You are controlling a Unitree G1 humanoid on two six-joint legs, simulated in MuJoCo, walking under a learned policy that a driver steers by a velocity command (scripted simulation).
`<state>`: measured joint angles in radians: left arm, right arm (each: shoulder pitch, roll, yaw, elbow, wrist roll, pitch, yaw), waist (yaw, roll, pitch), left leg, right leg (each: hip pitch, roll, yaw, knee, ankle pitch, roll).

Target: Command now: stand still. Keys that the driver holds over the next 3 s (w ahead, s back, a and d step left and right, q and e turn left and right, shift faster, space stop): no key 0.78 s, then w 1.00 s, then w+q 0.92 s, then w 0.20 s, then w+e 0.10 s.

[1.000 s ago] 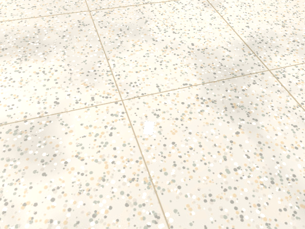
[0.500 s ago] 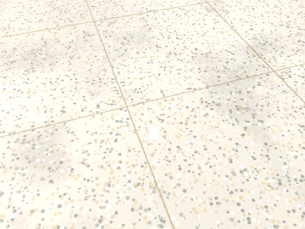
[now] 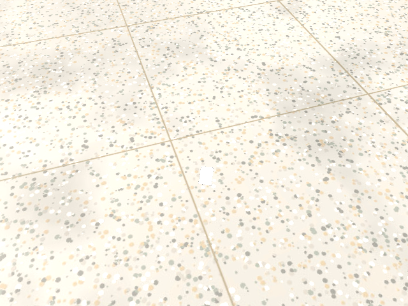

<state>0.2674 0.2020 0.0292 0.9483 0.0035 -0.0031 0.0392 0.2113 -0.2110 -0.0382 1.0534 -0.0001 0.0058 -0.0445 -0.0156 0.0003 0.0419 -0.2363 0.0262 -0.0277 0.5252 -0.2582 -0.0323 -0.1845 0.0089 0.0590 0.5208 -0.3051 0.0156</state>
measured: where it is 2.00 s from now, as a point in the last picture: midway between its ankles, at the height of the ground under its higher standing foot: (211, 303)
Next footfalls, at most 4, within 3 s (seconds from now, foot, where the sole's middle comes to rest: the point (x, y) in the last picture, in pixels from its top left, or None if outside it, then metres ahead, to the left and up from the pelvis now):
1.44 left None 0.41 0.12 -0.77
2.00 right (244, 248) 0.72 -0.12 -0.77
2.52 left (157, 199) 0.93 0.20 -0.77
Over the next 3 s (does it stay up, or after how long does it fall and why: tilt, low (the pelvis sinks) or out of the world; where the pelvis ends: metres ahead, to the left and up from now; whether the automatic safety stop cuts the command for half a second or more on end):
stays up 1.05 0.17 0.00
